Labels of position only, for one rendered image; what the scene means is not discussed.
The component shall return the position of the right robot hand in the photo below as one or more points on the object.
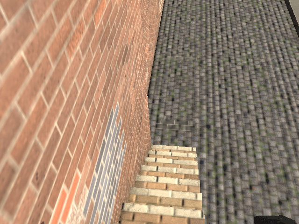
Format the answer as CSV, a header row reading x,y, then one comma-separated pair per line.
x,y
273,220

